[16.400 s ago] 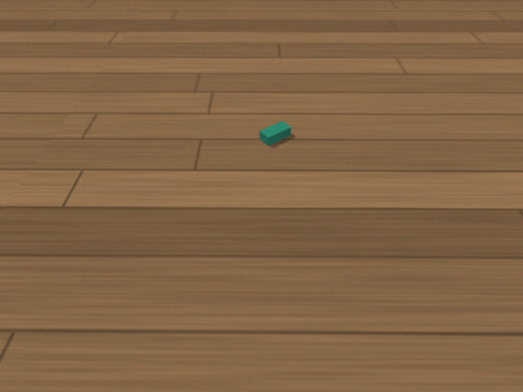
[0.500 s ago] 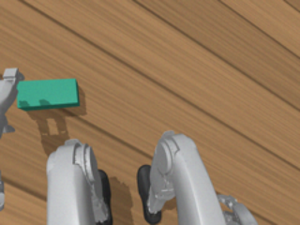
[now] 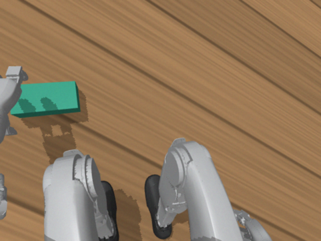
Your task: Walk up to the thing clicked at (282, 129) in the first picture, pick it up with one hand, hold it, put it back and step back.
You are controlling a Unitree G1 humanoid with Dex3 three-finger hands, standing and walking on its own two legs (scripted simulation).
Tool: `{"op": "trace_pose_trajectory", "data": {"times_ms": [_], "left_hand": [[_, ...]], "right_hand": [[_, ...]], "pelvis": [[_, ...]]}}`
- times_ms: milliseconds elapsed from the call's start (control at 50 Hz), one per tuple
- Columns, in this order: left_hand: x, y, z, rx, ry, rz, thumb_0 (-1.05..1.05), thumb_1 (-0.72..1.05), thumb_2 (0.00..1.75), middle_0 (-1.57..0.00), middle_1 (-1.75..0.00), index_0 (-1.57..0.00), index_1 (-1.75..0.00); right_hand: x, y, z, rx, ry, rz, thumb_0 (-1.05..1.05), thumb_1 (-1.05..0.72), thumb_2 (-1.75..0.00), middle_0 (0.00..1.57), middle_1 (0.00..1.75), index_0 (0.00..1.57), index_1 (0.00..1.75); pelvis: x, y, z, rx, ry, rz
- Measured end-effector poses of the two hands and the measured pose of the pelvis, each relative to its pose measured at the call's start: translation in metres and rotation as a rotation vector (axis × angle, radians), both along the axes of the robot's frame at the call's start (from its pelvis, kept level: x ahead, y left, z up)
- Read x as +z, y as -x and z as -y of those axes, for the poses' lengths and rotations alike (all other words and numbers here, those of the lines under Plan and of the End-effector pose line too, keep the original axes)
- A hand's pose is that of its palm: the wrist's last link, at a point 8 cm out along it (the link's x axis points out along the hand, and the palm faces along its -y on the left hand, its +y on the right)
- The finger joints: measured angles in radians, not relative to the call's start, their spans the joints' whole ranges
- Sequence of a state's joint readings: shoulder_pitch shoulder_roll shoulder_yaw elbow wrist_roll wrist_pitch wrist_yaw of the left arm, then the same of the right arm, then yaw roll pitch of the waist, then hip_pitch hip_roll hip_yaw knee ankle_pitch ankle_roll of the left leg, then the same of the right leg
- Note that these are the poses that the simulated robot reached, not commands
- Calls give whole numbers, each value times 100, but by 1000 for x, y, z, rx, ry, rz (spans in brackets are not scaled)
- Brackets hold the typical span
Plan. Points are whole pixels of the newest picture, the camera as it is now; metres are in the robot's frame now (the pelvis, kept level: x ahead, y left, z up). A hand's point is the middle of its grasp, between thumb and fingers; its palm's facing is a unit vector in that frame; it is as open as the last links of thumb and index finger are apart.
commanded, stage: approach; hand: left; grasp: from above
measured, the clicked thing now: (47, 99) +0.48 +0.28 -0.32
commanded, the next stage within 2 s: rest palm in 1.42 s
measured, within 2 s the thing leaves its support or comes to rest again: neither
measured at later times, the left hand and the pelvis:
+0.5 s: hand (29, 86) +0.48 +0.29 -0.19, palm faces -0.48 -0.08 -0.87, open 14.2 cm; pelvis +0.00 -0.01 +0.00, yaw -1 degrees
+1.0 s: hand (25, 84) +0.49 +0.30 -0.20, palm faces -0.26 -0.06 -0.96, open 14.1 cm; pelvis +0.00 +0.00 -0.02, yaw -2 degrees
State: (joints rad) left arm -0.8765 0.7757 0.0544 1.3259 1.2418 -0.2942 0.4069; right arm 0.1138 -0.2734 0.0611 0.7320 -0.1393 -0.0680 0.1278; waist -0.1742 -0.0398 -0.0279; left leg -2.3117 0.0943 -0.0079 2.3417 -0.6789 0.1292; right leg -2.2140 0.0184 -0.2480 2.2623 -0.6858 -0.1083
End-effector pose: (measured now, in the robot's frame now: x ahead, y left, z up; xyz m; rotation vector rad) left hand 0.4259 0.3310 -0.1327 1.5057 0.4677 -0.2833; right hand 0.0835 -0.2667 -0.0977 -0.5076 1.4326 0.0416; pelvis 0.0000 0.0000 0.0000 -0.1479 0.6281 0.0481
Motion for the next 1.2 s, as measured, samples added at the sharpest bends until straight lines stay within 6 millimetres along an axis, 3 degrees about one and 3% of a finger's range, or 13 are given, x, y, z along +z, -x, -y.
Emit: {"op": "trace_pose_trajectory", "data": {"times_ms": [240, 380, 480, 600, 660, 800, 900, 980, 1080, 1200], "left_hand": [[-4, -58, 63, -57, 18, 79, 0, -56, 101, -9, -103, -9, -103], [7, -79, 69, 7, -24, 93, 0, -56, 101, -9, -102, -9, -102], [1, -66, 46, 97, -37, -4, 1, -55, 99, -9, -102, -9, -102], [-33, -26, 25, 71, -1, -159, 0, -53, 97, -8, -103, -9, -103], [-53, -10, 28, -7, 56, -166, 0, -52, 96, -8, -104, -10, -103], [-62, -2, 27, -95, 72, 5, 0, -52, 97, -8, -108, -10, -103], [-47, -20, 30, -57, 37, 136, 0, -53, 102, -9, -105, -9, -103], [-20, -48, 29, -2, 8, 201, 0, -55, 105, -10, -103, -8, -103], [20, -66, 20, 77, -45, 180, 0, -56, 104, -9, -101, -7, -102], [42, -54, 20, 87, -61, -11, 0, -54, 99, -7, -103, -7, -103]], "right_hand": [[12, 26, 6, -33, 34, 8, 0, -94, -90, 20, 30, 20, 30], [13, 54, 4, -116, 14, -25, 0, -94, -90, 20, 30, 20, 30], [11, 69, -1, -150, -12, -52, 0, -93, -90, 20, 30, 20, 30], [7, 72, -2, -108, -19, -110, 0, -93, -90, 20, 30, 20, 30], [5, 65, -1, -50, -8, -128, 0, -93, -90, 20, 30, 20, 30], [-1, 25, 5, 91, 21, -69, 0, -93, -90, 20, 30, 20, 30], [-3, -5, 3, 127, 9, 27, 0, -93, -90, 20, 30, 20, 30], [-2, -15, -2, 98, -16, 89, 0, -93, -90, 20, 30, 20, 30], [0, -3, -7, -16, -57, 95, 0, -93, -90, 20, 30, 20, 30], [13, 31, -12, -114, -91, 13, 0, -93, -90, 20, 30, 20, 30]], "pelvis": [[-5, 1, 1, -11, 5, -3], [-4, 1, 3, -22, 3, -5], [-4, 2, 5, -22, 2, 4], [-11, 4, 7, -17, 6, 25], [-15, 4, 6, -17, 14, 42], [-26, 2, 3, -21, 26, 69], [-28, 0, -1, -21, 28, 66], [-26, 0, -3, -19, 33, 47], [-14, -1, -4, -13, 26, 11], [10, 1, -1, -4, 8, -2]]}}
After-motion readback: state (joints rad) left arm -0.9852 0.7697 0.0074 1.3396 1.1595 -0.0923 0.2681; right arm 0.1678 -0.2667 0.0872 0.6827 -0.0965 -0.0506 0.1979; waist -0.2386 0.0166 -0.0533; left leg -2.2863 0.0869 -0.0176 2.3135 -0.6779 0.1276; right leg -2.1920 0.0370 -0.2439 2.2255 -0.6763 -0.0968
